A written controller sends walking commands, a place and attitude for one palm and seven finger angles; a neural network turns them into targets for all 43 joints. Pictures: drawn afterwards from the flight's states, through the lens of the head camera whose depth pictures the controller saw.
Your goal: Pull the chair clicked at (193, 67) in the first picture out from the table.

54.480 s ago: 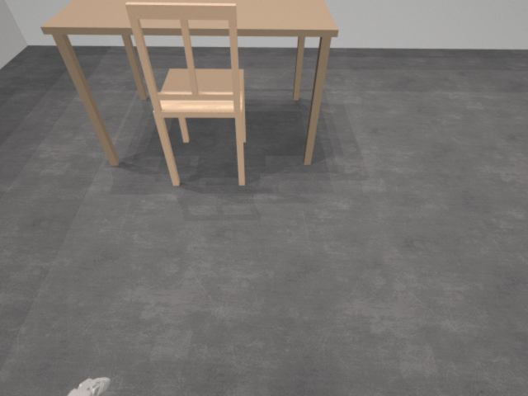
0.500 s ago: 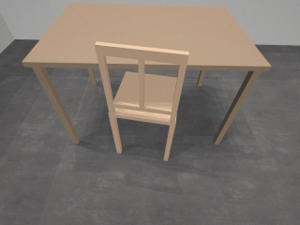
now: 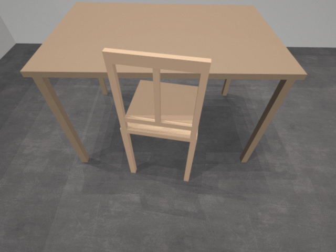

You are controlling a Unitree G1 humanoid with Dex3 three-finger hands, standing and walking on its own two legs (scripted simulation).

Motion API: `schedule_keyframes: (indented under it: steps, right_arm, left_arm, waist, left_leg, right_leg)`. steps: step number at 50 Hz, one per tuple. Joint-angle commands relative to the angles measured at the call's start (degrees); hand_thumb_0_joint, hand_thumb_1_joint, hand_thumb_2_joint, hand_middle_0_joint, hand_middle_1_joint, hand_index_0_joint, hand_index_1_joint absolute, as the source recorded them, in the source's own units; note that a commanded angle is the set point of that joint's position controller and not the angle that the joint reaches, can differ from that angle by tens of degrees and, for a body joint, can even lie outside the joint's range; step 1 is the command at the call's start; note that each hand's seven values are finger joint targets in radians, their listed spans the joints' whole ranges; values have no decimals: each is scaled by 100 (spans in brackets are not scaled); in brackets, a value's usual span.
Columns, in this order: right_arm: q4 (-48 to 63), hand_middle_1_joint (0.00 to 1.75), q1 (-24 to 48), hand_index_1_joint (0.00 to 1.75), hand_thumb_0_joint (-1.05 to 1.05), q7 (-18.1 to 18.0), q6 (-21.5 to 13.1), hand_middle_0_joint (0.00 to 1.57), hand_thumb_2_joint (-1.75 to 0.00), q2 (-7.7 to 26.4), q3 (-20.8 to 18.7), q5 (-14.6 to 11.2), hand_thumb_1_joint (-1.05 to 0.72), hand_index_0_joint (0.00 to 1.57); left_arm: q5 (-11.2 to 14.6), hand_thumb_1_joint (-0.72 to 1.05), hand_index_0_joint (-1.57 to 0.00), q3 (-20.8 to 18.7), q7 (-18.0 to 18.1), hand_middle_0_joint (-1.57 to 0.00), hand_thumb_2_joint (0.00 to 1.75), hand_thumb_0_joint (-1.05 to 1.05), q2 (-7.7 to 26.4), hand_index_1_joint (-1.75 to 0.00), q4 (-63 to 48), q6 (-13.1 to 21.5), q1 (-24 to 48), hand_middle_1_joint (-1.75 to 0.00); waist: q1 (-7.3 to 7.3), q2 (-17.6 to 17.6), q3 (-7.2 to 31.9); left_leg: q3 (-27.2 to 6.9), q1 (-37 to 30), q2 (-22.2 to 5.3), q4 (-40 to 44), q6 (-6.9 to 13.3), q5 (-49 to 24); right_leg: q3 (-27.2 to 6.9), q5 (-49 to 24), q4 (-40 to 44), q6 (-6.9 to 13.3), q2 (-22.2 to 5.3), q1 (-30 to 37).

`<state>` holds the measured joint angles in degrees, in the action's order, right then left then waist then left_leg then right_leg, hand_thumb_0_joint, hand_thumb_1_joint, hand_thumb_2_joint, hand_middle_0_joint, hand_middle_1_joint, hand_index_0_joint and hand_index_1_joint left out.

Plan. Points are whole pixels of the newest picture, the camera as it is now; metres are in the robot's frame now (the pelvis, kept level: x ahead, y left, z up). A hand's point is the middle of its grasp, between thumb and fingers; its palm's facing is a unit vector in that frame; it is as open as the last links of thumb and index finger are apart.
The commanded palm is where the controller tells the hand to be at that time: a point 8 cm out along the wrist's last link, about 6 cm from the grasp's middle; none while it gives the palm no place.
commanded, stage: look to check the result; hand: left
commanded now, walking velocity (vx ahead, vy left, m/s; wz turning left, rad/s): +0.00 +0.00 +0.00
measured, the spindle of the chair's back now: (157, 97) +0.70 +0.08 -0.09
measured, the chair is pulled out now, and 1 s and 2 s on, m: -0.05 -0.05 -0.05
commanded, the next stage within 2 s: take the last steps up to it in 0.36 s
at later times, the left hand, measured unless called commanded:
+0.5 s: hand out of the picture -0.01 +0.14 -0.18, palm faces +0.05 -0.99 -0.15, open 7.3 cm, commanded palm none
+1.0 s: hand out of the picture +0.06 +0.15 -0.19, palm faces +0.10 -0.98 -0.16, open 7.3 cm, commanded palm none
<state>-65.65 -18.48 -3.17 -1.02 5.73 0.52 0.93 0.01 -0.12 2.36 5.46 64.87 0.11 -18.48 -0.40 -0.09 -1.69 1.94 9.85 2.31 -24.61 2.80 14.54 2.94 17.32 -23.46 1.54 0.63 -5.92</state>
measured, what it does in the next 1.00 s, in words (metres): lifts its right foot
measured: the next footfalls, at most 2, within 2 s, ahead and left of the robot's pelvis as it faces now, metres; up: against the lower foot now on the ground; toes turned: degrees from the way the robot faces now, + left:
right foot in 1.22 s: +0.29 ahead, -0.15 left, +0.00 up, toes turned +1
left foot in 1.74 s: +0.18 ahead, +0.10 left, +0.00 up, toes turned +6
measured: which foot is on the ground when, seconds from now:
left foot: down 0.00-1.00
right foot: down 0.00-0.90, up 0.92-1.00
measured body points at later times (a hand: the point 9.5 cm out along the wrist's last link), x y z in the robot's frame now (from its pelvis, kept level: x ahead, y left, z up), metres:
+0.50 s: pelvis +0.01 -0.01 +0.00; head +0.03 -0.01 +0.45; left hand -0.01 +0.19 -0.16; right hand -0.02 -0.22 -0.16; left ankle -0.02 +0.09 -0.74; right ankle -0.05 -0.10 -0.74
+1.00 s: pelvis +0.09 -0.01 -0.01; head +0.12 +0.00 +0.43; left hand +0.06 +0.20 -0.18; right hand +0.03 -0.22 -0.16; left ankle -0.02 +0.08 -0.74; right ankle +0.02 -0.11 -0.68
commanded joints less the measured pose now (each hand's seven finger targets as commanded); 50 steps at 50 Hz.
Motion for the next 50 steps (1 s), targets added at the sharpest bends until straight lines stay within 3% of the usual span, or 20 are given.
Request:
schedule_keyframes:
  steps: [1,5,12,25,31,34,36,37,38,40,41,42,43,44,45,46,47,50]
  right_arm:
    - [2,30,-607,30,0,-17,-8,20,-90,499,-99,-33,-90,20]
    - [-10,30,-591,30,0,-30,-31,20,-90,500,-102,-29,-90,20]
    - [-27,30,-578,30,0,-33,-5,20,-90,499,-88,-30,-90,20]
    - [-49,30,-554,30,0,-43,-1,20,-90,533,-91,-34,-90,20]
    - [-40,30,-611,30,0,37,82,20,-90,573,-174,12,-90,20]
    - [28,30,-579,30,0,69,65,20,-90,507,-185,32,-90,20]
    - [103,30,-521,30,0,78,33,20,-90,404,-188,12,-90,20]
    - [138,30,-486,30,0,74,21,20,-90,385,-203,16,-90,20]
    - [176,30,-473,30,0,67,5,20,-90,362,-220,14,-90,20]
    - [253,30,-413,30,0,63,-32,20,-90,345,-248,5,-90,20]
    - [217,30,-525,30,0,64,-44,20,-90,317,-247,-4,-90,20]
    - [108,30,-922,30,0,71,-78,20,-90,342,-247,4,-90,20]
    - [-112,30,-1580,30,0,62,-136,20,-90,521,-283,47,-90,20]
    - [-331,30,-2316,30,0,-19,-158,20,-90,869,-364,124,-90,20]
    - [-488,30,-2733,30,0,-101,-90,20,-90,903,-326,115,-90,20]
    - [-470,30,-2706,30,0,-122,-66,20,-90,816,-267,115,-90,20]
    - [-300,30,-2379,30,0,-113,-107,20,-90,761,-262,111,-90,20]
    - [-14,30,-1594,30,0,-89,-203,20,-90,871,-304,86,-90,20]
  left_arm:
    - [16,90,-20,-64,60,-20,90,0,471,-30,-61,71,-577,-30]
    - [22,90,-20,-76,67,-20,90,0,457,-30,-54,86,-603,-30]
    - [18,90,-20,-72,70,-20,90,0,468,-30,-58,71,-597,-30]
    - [32,90,-20,-69,72,-20,90,0,490,-30,-63,88,-621,-30]
    - [-37,90,-20,-153,0,-20,90,0,577,-30,-102,48,-615,-30]
    - [-50,90,-20,-212,-30,-20,90,0,608,-30,-125,52,-652,-30]
    - [-59,90,-20,-264,-20,-20,90,0,671,-30,-105,72,-870,-30]
    - [-64,90,-20,-296,-12,-20,90,0,706,-30,-95,86,-944,-30]
    - [-75,90,-20,-331,-10,-20,90,0,761,-30,-103,107,-977,-30]
    - [-106,90,-20,-373,-6,-20,90,0,775,-30,-160,150,-948,-30]
    - [-116,90,-20,-379,-9,-20,90,0,778,-30,-188,143,-890,-30]
    - [-106,90,-20,-364,-22,-20,90,0,741,-30,-254,144,-697,-30]
    - [-71,90,-20,-340,-49,-20,90,0,616,-30,-374,163,-488,-30]
    - [-25,90,-20,-290,-51,-20,90,0,441,-30,-609,199,-237,-30]
    - [-25,90,-20,-266,-11,-20,90,0,483,-30,-794,242,256,-30]
    - [-23,90,-20,-323,19,-20,90,0,618,-30,-839,245,458,-30]
    - [-28,90,-20,-355,2,-20,90,0,611,-30,-856,232,546,-30]
    - [-55,90,-20,-369,-140,-20,90,0,431,-30,-956,138,557,-30]
  waist:
    - [-5,-75,-373]
    - [0,-35,-167]
    - [-10,20,-421]
    - [4,-59,-320]
    - [2,-133,-777]
    - [31,-259,-1043]
    - [117,-580,-995]
    - [119,-717,-963]
    - [107,-836,-890]
    - [73,-699,-806]
    - [10,-541,-802]
    - [-243,-166,-698]
    - [-482,616,-480]
    - [-659,1646,-285]
    - [-804,1568,-397]
    - [-741,1208,-417]
    - [-626,718,-469]
    - [-239,463,-645]
  left_leg:
    - [-641,-114,-703,292,93,-1561]
    - [-615,-285,-703,227,98,-1922]
    - [-605,-175,-693,273,78,-1758]
    - [-552,-318,-696,235,55,-1866]
    - [-538,332,-544,146,152,350]
    - [-436,768,-394,-120,143,498]
    - [-155,1094,-247,-666,96,277]
    - [13,1238,-199,-1024,52,267]
    - [113,1364,-207,-1294,13,379]
    - [140,1421,-282,-1280,-8,820]
    - [215,1094,-300,-1014,33,681]
    - [188,245,-341,-430,115,-69]
    - [-529,-748,-668,-89,382,-1715]
    - [-1984,-1961,-1689,-60,926,-4079]
    - [-2383,-2358,-2157,24,1107,-6239]
    - [-2225,-2277,-2274,-186,1246,-6614]
    - [-2026,-1797,-2250,-37,1154,-5820]
    - [-1477,-1189,-1860,540,860,-3849]
  right_leg:
    - [-522,-1157,386,144,-563,-360]
    - [-528,-1529,329,144,-588,-215]
    - [-528,-1398,387,156,-579,-259]
    - [-547,-1700,376,154,-585,-154]
    - [-562,700,388,316,-542,-416]
    - [-751,1030,417,457,-656,-400]
    - [-987,776,541,604,-880,-53]
    - [-1249,442,610,734,-1135,104]
    - [-1379,-129,581,857,-1336,296]
    - [-1339,-1352,304,1009,-1489,481]
    - [-1062,-1786,47,949,-1422,293]
    - [-619,-2309,-557,756,-1157,-214]
    - [-58,-2446,-1881,455,-513,-908]
    - [495,-438,-3284,213,57,-2421]
    - [136,1663,-3987,220,48,-3221]
    - [-224,1674,-4220,282,-180,-3327]
    - [-362,1398,-4167,269,-353,-3155]
    - [-204,706,-3903,111,-445,-3064]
